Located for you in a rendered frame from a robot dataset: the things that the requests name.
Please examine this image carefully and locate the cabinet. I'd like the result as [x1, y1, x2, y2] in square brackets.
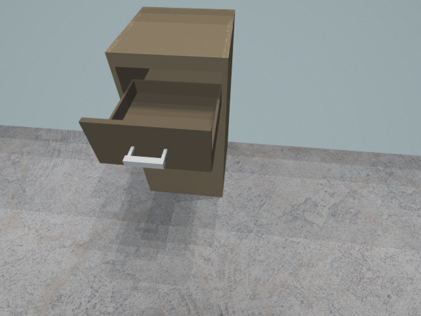
[105, 7, 235, 198]

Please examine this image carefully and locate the handle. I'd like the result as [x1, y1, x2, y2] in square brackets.
[123, 146, 168, 169]

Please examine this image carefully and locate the drawer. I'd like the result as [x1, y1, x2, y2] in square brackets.
[79, 79, 222, 172]

